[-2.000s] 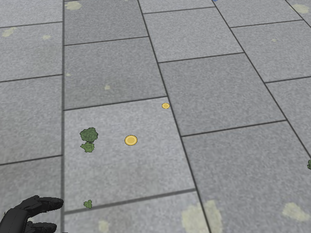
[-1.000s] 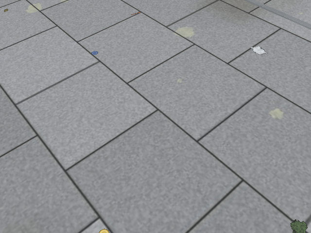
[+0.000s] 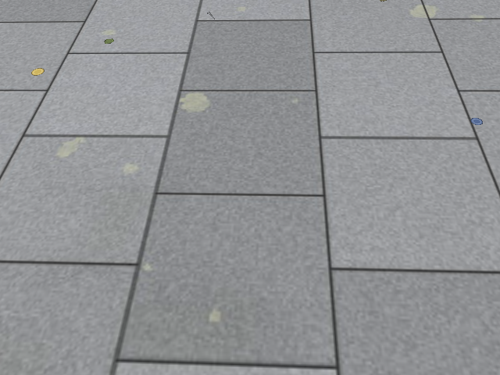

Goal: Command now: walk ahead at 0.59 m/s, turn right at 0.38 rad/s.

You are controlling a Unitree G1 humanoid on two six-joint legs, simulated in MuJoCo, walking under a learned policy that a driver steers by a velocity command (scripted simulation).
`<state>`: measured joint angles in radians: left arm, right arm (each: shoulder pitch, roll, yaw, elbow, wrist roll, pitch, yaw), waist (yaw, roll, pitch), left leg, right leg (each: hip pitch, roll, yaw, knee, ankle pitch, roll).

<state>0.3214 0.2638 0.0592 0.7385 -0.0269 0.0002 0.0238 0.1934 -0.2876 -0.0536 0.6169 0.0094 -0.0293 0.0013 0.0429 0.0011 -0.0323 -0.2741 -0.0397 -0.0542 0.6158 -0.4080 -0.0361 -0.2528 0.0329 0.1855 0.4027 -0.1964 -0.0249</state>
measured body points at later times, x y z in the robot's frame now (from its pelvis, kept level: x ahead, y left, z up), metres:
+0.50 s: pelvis +0.24 -0.09 -0.06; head +0.27 -0.11 +0.39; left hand +0.55 +0.05 -0.13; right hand +0.09 -0.33 -0.19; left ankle +0.00 +0.13 -0.68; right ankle +0.32 -0.17 -0.75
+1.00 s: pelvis +0.65 -0.28 -0.04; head +0.66 -0.30 +0.40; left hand +0.81 -0.06 -0.16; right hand +0.62 -0.57 -0.18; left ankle +0.73 -0.29 -0.75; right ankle +0.41 -0.30 -0.58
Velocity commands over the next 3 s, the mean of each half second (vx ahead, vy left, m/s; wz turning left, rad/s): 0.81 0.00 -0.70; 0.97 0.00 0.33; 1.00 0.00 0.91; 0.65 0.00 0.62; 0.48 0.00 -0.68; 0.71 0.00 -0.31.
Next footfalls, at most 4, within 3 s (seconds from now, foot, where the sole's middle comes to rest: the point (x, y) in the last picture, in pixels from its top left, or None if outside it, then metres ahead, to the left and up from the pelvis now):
0.04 left None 0.00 0.13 -0.78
0.46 right None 0.35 -0.19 -0.78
0.92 left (383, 293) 0.77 -0.30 -0.78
1.32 right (444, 200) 1.13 -0.56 -0.78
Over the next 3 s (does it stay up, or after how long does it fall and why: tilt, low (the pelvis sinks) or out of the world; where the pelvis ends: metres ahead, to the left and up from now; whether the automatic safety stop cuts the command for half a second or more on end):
stays up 2.11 -0.21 -0.01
